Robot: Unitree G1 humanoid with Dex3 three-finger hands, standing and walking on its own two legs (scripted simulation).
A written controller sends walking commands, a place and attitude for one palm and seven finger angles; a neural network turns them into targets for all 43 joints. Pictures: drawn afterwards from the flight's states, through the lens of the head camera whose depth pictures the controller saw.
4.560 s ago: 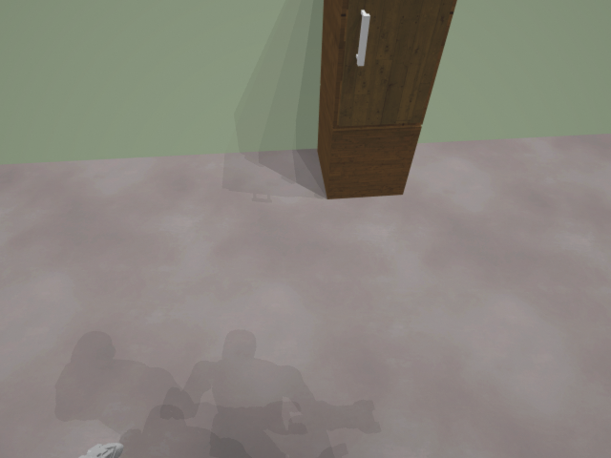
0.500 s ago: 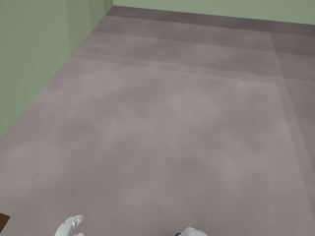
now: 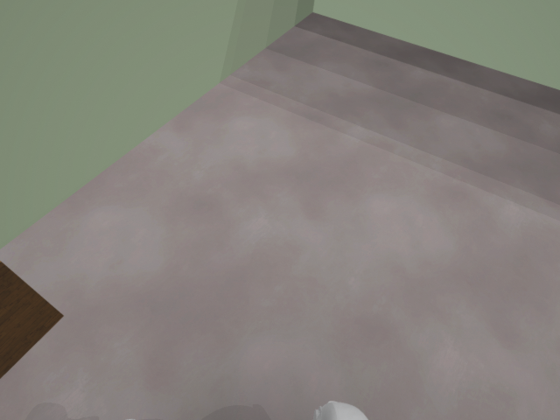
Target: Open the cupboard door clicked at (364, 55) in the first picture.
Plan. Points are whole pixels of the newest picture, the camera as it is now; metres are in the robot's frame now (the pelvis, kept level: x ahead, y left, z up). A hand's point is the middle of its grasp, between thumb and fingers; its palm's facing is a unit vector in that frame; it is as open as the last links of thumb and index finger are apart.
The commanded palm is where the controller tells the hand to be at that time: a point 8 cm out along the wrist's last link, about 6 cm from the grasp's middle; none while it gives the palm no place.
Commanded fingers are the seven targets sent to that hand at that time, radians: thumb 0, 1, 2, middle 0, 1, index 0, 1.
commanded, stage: turn to face it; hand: left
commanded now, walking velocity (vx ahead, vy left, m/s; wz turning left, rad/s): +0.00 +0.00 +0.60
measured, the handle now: out of the picture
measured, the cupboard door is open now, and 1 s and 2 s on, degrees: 0 0 0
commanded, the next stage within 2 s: take the last steps up to it in 1.62 s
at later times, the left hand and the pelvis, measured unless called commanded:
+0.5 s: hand out of the picture -0.01 +0.15 -0.14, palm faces +0.34 -0.91 -0.25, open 7.4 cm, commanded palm none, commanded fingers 0.00 0.90 0.90 -0.20 -0.30 -0.20 -0.30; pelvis -0.01 -0.06 +0.01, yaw +20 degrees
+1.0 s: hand out of the picture -0.06 +0.19 -0.14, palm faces +0.59 -0.75 -0.28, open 7.4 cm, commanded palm none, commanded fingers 0.00 0.90 0.90 -0.20 -0.30 -0.20 -0.30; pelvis -0.02 -0.06 +0.00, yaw +37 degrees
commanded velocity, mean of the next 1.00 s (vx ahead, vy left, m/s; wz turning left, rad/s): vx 0.00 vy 0.00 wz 0.60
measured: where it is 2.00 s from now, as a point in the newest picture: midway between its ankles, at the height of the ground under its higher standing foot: outside the picture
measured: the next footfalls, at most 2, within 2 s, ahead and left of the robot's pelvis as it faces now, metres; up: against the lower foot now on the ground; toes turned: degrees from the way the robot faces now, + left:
right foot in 0.22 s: +0.06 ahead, -0.15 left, +0.00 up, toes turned +5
left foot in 0.64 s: -0.05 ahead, +0.08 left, +0.00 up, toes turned +32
